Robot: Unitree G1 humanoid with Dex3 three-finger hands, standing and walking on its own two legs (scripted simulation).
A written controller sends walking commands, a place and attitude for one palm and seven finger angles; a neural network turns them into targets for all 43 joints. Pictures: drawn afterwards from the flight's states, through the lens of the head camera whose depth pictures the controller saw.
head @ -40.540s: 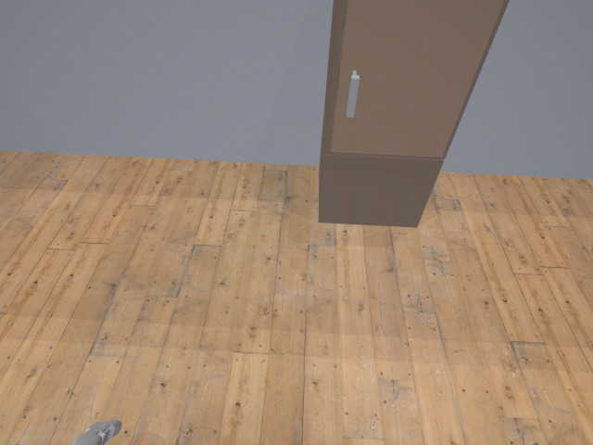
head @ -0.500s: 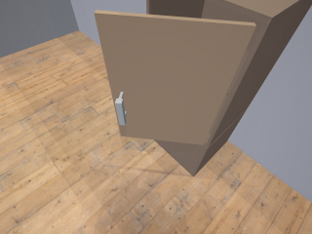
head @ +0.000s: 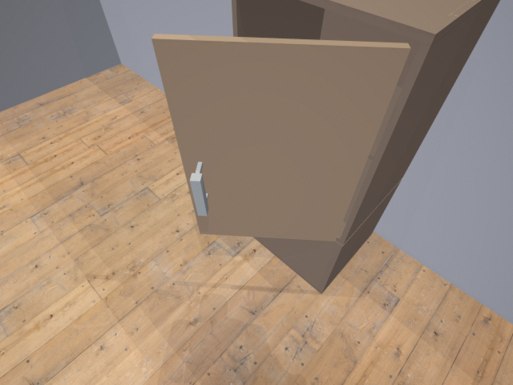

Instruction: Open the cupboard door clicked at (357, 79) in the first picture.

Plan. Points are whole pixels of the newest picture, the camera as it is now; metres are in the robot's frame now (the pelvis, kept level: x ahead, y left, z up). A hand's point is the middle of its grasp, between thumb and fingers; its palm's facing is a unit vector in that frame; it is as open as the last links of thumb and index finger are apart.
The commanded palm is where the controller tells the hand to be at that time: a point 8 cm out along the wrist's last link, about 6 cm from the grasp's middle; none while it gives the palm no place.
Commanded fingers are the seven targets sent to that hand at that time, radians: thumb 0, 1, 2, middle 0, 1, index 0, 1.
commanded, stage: come to a stop and stand still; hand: left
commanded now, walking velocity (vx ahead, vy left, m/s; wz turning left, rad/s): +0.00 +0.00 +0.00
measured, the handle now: (201, 189) +0.54 +0.17 -0.10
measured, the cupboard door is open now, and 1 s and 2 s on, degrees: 40 40 40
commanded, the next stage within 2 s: look again from close up in 0.54 s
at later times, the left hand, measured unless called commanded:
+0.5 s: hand out of the picture -0.02 +0.21 -0.18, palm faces +0.02 -0.98 -0.20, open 7.3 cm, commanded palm none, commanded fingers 0.00 0.90 0.90 -0.20 -0.30 -0.20 -0.30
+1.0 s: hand out of the picture -0.02 +0.20 -0.18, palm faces +0.02 -0.98 -0.18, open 7.3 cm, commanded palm none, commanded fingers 0.00 0.90 0.90 -0.20 -0.30 -0.20 -0.30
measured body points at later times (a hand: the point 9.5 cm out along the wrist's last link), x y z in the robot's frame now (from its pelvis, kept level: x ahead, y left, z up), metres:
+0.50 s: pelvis -0.02 +0.03 +0.00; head -0.02 +0.03 +0.45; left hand -0.02 +0.26 -0.16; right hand -0.01 -0.20 -0.16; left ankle +0.01 +0.12 -0.74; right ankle -0.01 -0.11 -0.74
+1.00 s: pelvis -0.02 +0.03 +0.00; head -0.02 +0.04 +0.45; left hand -0.02 +0.25 -0.16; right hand +0.01 -0.21 -0.15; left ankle +0.01 +0.12 -0.74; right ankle -0.01 -0.11 -0.74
